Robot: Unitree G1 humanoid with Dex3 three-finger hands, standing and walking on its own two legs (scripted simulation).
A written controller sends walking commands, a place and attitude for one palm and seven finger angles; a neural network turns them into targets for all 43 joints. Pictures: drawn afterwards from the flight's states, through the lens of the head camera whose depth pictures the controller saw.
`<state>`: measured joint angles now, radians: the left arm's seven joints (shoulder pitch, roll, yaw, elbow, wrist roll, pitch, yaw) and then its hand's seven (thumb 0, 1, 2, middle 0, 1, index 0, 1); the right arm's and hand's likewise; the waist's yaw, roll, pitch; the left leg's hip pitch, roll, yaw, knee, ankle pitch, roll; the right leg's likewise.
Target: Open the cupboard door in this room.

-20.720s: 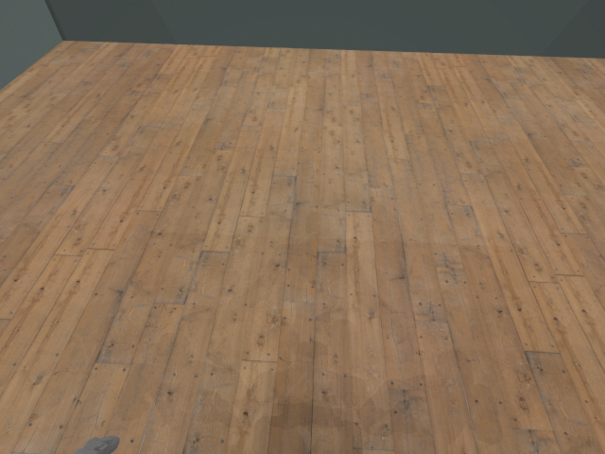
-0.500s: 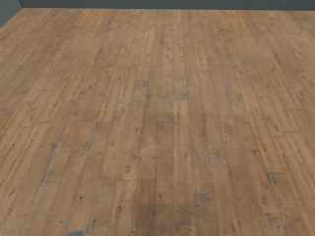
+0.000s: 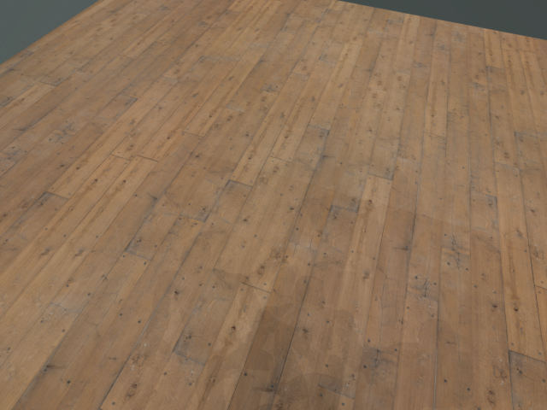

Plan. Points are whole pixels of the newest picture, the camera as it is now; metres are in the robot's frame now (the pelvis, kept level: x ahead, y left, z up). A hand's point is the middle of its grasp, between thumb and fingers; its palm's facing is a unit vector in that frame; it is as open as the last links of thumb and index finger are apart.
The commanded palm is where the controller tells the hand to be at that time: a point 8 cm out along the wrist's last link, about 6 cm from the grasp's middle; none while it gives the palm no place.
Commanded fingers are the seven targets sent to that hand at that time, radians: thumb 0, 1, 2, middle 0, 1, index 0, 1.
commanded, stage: turn or walk to find it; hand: left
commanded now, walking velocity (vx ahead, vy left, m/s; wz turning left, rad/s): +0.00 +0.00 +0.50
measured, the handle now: out of the picture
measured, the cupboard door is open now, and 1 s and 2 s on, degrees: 0 0 0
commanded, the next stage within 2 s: none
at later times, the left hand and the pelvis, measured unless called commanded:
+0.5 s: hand out of the picture +0.09 +0.19 -0.13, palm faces +0.22 -0.93 -0.29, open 7.4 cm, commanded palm none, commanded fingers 0.00 0.90 0.90 -0.20 -0.30 -0.20 -0.30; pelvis +0.00 -0.03 +0.00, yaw +13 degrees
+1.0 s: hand out of the picture -0.13 +0.17 -0.17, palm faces +0.54 -0.80 -0.27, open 7.4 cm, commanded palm none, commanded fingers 0.00 0.90 0.90 -0.20 -0.30 -0.20 -0.30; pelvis -0.03 -0.03 +0.00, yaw +30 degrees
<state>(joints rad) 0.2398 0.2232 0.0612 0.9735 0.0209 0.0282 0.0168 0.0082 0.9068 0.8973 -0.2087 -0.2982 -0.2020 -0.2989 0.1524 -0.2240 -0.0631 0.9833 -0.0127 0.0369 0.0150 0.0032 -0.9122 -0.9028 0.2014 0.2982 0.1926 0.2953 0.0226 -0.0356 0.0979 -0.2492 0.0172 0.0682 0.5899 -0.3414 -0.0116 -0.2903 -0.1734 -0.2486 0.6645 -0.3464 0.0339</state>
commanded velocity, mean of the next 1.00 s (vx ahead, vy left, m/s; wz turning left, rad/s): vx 0.00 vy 0.00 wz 0.50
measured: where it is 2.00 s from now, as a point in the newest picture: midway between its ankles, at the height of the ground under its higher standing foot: outside the picture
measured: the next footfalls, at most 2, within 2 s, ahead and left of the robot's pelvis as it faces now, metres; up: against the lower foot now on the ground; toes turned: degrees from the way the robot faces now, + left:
right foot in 0.46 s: +0.07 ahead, -0.12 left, +0.00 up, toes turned +9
left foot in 0.96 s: -0.06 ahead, +0.09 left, +0.00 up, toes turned +34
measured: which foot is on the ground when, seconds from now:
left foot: down 0.00-0.46, up 0.48-0.94, down 0.96-1.00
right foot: up 0.00-0.44, down 0.46-0.96, up 0.98-1.00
